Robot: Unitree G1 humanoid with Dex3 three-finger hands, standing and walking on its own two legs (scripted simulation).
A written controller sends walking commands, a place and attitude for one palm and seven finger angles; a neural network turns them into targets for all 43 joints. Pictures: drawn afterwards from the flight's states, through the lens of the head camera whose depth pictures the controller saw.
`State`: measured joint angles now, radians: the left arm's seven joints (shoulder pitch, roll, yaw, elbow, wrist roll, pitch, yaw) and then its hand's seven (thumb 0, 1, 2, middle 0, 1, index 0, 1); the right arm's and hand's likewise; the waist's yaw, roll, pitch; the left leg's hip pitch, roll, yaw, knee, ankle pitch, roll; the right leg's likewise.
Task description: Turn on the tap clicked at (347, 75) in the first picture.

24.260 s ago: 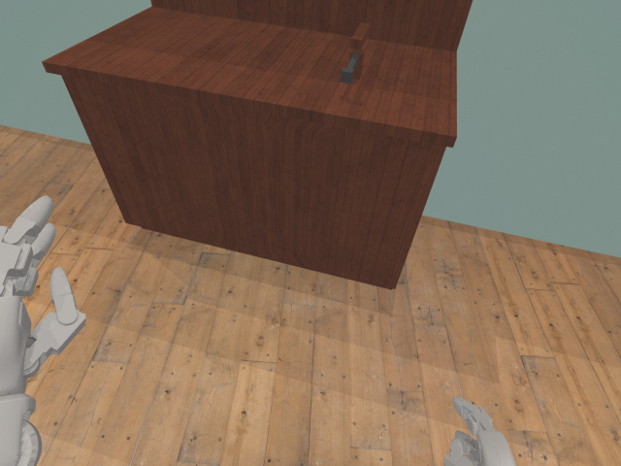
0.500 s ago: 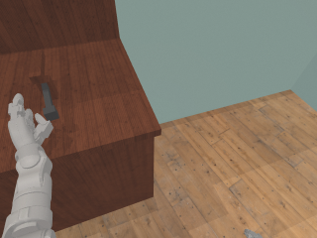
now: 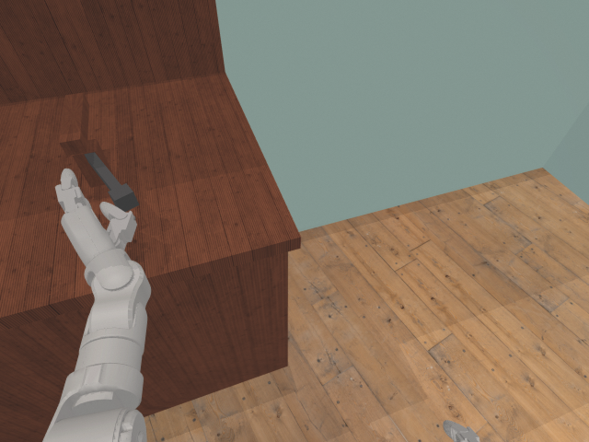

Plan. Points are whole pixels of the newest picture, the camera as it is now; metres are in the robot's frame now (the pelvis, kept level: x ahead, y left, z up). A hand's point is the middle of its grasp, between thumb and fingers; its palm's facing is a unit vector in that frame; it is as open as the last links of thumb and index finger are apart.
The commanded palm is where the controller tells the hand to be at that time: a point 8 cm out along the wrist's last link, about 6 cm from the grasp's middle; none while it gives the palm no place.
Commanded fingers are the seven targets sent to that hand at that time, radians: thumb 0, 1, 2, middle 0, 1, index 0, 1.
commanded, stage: push the lever round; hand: left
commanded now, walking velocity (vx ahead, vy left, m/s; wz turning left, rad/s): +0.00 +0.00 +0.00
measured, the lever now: (123, 198) +0.43 +0.27 +0.10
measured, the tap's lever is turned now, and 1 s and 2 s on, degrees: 22 46 75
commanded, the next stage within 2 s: lift the hand up off the lever in 1.86 s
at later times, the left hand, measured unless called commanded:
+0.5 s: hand (163, 198) +0.43 +0.21 +0.09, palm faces +0.75 -0.66 -0.07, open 7.6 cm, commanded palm +0.37 +0.24 +0.09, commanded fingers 0.00 0.90 0.90 -0.15 -0.15 -0.15 -0.15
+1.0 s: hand (174, 193) +0.45 +0.20 +0.09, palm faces +0.81 -0.58 -0.09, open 7.7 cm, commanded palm +0.39 +0.21 +0.09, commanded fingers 0.00 0.90 0.90 -0.15 -0.15 -0.15 -0.15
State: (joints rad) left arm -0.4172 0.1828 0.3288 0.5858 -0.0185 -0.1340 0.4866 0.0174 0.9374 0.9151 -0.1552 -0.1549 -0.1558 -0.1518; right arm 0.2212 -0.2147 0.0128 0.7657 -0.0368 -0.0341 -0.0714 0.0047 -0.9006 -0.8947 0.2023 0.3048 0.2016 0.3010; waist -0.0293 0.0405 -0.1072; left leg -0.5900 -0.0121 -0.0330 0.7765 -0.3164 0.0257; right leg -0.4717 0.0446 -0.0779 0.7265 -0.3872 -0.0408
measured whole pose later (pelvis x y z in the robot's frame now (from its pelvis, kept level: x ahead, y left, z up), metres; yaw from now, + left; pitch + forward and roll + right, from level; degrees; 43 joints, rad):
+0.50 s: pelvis +0.00 -0.01 +0.00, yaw +0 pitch +10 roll -2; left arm -0.60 0.14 0.37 0.75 0.07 -0.12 0.71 0.00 0.93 0.91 -0.16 -0.16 -0.16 -0.15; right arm 0.25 -0.21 -0.02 0.80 -0.07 0.01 -0.04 0.00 -0.90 -0.89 0.20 0.30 0.20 0.30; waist -0.07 0.04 -0.13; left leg -0.65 0.00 -0.03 0.80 -0.33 0.01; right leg -0.53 0.05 -0.08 0.76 -0.40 -0.05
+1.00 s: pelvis +0.00 -0.02 -0.01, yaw +1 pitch +11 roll -1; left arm -0.70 0.10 0.40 0.83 0.11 -0.09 0.84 0.02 0.92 0.91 -0.15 -0.15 -0.16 -0.15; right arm 0.22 -0.21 -0.03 0.81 -0.10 0.04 -0.01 0.00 -0.90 -0.89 0.20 0.30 0.20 0.30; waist -0.08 0.04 -0.14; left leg -0.68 -0.01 -0.05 0.82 -0.33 0.00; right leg -0.56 0.05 -0.10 0.79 -0.42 -0.06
